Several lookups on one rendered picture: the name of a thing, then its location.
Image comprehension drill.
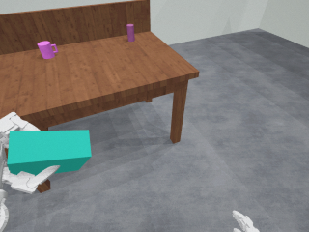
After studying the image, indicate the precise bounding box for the table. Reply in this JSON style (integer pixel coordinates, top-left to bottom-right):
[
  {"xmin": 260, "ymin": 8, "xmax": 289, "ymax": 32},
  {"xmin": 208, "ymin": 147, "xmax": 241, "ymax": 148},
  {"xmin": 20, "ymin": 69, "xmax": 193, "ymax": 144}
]
[{"xmin": 0, "ymin": 0, "xmax": 200, "ymax": 193}]

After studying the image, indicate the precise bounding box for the right robot hand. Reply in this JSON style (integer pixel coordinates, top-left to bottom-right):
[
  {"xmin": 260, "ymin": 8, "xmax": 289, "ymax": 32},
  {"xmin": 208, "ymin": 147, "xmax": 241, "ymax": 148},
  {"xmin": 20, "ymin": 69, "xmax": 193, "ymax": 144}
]
[{"xmin": 232, "ymin": 210, "xmax": 260, "ymax": 232}]

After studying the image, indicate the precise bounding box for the sponge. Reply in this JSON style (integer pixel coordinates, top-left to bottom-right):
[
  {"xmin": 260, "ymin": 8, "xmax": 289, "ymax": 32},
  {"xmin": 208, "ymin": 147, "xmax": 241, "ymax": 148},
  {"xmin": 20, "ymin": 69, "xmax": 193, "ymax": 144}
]
[{"xmin": 7, "ymin": 130, "xmax": 92, "ymax": 176}]

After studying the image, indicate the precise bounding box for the left robot forearm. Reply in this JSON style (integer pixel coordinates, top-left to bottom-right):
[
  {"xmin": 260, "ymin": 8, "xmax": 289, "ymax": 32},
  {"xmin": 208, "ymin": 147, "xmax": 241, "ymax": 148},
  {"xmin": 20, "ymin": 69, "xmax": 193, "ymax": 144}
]
[{"xmin": 0, "ymin": 189, "xmax": 11, "ymax": 232}]

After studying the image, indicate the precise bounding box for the left robot hand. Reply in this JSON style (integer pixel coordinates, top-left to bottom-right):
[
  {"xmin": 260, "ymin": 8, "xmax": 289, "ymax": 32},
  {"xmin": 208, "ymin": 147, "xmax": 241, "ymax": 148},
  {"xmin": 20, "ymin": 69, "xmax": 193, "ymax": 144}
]
[{"xmin": 0, "ymin": 112, "xmax": 60, "ymax": 194}]

